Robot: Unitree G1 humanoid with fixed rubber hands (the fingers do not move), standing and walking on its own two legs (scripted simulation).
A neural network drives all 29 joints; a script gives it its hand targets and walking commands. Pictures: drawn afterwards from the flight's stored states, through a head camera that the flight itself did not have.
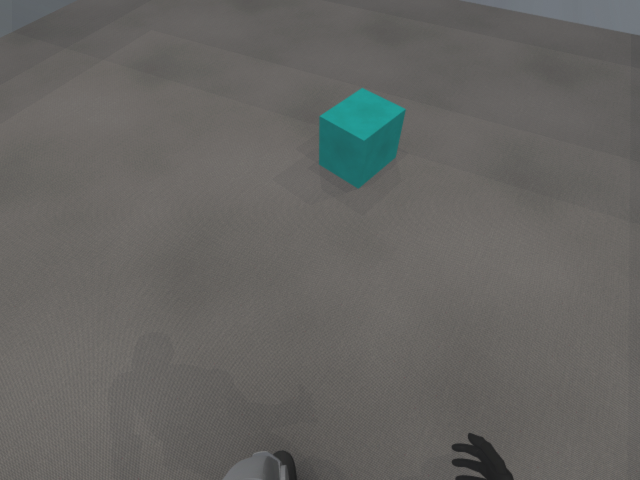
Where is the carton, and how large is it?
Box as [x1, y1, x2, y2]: [319, 88, 405, 188]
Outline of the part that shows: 362,88 320,115 319,118 319,164 358,188 395,156 405,110 404,108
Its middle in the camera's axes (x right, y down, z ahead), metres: +0.18 -0.47 +1.71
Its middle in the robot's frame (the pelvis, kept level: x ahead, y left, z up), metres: +1.50 -0.09 -0.62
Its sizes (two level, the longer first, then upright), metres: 0.281 0.232 0.259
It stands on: the floor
